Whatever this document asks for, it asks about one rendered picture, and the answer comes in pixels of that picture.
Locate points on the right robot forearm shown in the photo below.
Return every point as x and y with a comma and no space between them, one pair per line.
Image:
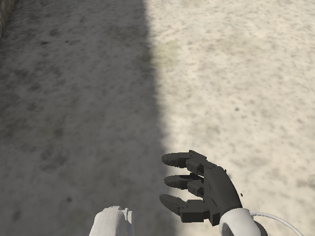
238,222

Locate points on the left robot thigh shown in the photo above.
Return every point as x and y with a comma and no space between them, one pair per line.
113,221

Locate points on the robot right hand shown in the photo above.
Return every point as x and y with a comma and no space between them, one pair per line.
216,189

